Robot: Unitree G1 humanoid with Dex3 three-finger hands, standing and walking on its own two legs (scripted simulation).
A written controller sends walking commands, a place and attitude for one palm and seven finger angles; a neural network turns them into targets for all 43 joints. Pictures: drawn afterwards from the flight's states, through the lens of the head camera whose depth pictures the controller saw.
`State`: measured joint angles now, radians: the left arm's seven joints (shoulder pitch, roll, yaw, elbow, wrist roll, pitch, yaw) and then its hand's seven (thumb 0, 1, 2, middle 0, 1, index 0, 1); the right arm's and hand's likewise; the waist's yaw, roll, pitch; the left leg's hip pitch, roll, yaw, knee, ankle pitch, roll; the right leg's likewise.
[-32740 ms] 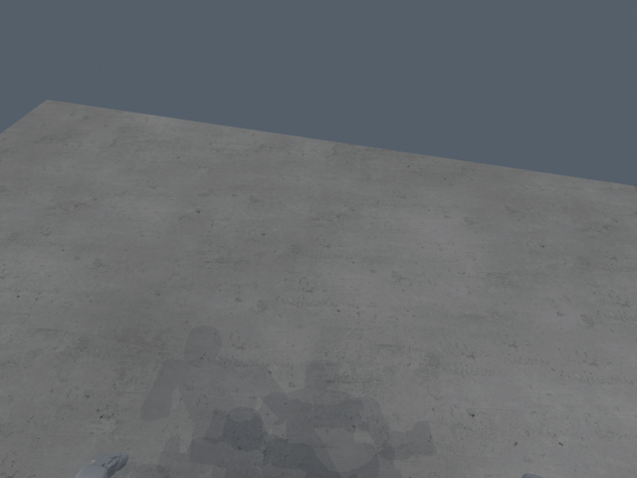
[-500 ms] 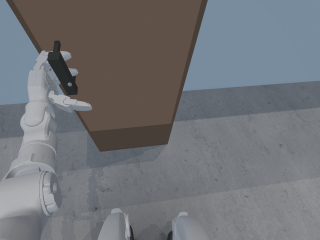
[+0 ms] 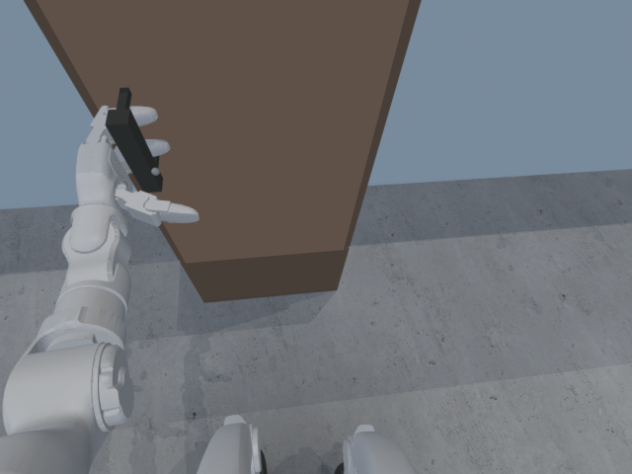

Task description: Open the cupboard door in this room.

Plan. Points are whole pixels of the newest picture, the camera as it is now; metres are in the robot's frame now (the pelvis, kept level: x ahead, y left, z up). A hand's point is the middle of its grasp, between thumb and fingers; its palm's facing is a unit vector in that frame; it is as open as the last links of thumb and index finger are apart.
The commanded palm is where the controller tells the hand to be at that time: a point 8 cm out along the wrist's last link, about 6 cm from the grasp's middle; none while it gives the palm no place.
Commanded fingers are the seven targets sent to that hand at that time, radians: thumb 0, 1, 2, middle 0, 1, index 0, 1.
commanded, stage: slide the fingers in behind the handle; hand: left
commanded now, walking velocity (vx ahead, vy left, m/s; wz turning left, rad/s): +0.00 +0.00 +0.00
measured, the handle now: (139, 142) +0.53 +0.21 +0.06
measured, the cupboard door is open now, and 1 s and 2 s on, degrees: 0 0 35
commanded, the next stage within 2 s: close the thumb around the handle in 0.20 s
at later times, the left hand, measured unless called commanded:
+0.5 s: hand (156, 172) +0.48 +0.18 +0.06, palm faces +0.07 -1.00 -0.01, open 12.9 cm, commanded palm +0.45 +0.23 +0.06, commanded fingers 0.00 0.12 0.56 -0.34 -1.27 -0.34 -1.27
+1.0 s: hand (155, 171) +0.48 +0.19 +0.06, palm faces +0.08 -1.00 -0.01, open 5.8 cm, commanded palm +0.45 +0.23 +0.06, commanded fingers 0.00 0.90 0.90 -0.40 -1.35 -0.40 -1.35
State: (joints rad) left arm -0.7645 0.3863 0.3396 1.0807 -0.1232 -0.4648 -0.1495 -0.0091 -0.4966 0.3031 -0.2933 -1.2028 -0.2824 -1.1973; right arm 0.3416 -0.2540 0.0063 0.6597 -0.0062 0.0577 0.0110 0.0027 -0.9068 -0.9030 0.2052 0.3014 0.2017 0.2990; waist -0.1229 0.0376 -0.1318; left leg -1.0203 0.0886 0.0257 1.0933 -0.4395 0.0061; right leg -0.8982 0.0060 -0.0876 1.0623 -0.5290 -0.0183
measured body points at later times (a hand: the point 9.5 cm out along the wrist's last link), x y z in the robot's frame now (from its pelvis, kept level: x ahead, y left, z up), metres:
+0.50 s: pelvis +0.00 +0.01 +0.00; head +0.11 +0.02 +0.44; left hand +0.47 +0.24 +0.06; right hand +0.03 -0.25 -0.12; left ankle +0.04 +0.12 -0.66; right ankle -0.01 -0.11 -0.66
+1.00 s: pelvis +0.00 +0.01 +0.00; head +0.11 +0.02 +0.44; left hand +0.47 +0.24 +0.06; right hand +0.03 -0.26 -0.12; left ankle +0.04 +0.12 -0.66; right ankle -0.01 -0.11 -0.66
